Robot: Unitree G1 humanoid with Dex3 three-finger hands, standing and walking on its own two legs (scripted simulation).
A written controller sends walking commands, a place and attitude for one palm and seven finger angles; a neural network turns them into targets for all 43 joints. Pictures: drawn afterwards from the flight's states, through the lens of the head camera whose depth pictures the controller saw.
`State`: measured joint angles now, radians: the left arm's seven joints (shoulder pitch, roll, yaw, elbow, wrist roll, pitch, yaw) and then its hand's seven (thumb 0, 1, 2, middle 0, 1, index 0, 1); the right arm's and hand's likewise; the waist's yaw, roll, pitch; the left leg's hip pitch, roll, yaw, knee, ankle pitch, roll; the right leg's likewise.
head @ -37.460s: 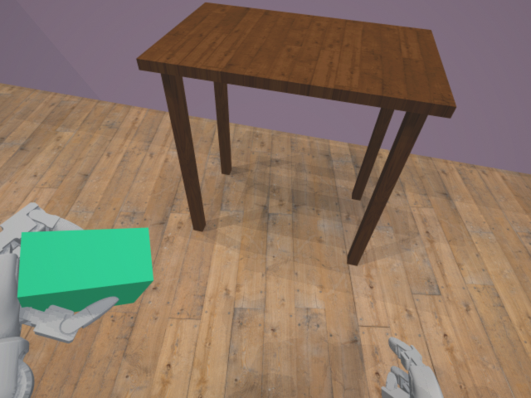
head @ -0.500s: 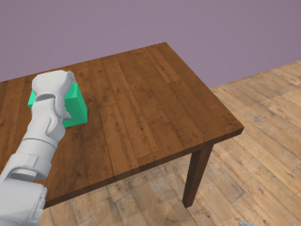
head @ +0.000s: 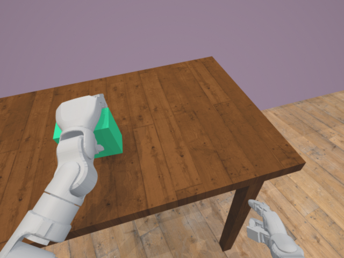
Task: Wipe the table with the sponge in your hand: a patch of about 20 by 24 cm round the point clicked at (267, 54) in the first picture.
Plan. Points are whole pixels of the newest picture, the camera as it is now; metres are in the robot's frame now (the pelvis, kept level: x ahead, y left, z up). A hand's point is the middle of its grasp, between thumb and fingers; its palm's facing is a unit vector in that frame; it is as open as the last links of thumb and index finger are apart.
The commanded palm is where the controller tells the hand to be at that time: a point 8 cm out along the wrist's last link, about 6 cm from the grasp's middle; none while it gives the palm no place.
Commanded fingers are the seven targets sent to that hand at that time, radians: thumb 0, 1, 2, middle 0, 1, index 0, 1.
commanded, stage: wipe back along the third lane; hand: left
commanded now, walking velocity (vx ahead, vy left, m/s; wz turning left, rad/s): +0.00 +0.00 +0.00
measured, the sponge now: (94, 140) +0.34 +0.25 +0.10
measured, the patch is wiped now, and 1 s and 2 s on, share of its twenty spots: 0.95 0.95 0.95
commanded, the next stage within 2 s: slide back across to the middle lane in 0.92 s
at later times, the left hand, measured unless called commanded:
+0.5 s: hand (97, 143) +0.30 +0.20 +0.15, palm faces +0.20 -0.14 -0.97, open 10.0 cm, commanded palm +0.24 +0.20 +0.17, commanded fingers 0.00 0.10 1.30 -1.20 -1.60 -1.20 -1.60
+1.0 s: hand (99, 162) +0.25 +0.18 +0.15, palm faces +0.24 -0.17 -0.96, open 10.0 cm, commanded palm +0.19 +0.18 +0.17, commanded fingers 0.00 0.10 1.30 -1.20 -1.60 -1.20 -1.60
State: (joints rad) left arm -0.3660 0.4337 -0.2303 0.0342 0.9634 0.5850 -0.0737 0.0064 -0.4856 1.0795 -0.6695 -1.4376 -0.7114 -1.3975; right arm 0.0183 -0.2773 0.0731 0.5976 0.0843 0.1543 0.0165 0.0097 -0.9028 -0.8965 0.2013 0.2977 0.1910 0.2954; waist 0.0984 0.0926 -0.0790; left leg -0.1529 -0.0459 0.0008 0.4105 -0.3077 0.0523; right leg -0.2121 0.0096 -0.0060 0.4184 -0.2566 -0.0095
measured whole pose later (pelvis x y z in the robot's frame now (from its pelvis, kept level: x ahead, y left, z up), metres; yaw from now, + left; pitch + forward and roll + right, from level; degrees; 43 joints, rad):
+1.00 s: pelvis -0.02 -0.04 +0.00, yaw -2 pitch +0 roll +1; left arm 0.04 0.42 -0.15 -0.38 0.89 0.60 0.02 0.01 -0.47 1.06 -0.64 -1.45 -0.72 -1.36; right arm 0.04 -0.29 0.07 0.58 0.07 0.19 0.02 0.01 -0.90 -0.90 0.20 0.30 0.20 0.30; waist 0.10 0.12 -0.05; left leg -0.12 0.00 0.03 0.45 -0.31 0.00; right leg -0.21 0.06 0.01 0.49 -0.27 -0.06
